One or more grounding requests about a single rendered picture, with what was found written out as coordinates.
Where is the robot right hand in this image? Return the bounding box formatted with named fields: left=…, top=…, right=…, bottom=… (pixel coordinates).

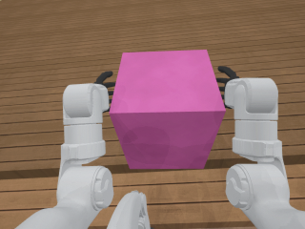
left=216, top=66, right=239, bottom=109

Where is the robot left thigh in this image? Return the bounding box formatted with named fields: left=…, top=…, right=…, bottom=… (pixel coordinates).
left=107, top=192, right=148, bottom=229

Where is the left robot shin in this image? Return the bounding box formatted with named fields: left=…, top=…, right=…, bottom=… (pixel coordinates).
left=132, top=190, right=151, bottom=229

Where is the left robot upper arm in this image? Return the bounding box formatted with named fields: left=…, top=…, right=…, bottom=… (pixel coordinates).
left=15, top=165, right=114, bottom=229

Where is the robot left forearm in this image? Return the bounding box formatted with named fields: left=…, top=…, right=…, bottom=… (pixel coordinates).
left=56, top=83, right=110, bottom=201

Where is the right robot upper arm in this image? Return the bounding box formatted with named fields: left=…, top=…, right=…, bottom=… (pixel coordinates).
left=225, top=163, right=305, bottom=229

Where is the carton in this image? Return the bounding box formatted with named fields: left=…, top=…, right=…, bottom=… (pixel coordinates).
left=109, top=50, right=226, bottom=169

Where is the robot left hand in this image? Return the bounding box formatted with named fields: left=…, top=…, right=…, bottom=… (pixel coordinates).
left=94, top=71, right=116, bottom=113

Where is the robot right forearm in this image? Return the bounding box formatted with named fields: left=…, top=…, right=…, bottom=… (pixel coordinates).
left=224, top=77, right=290, bottom=198

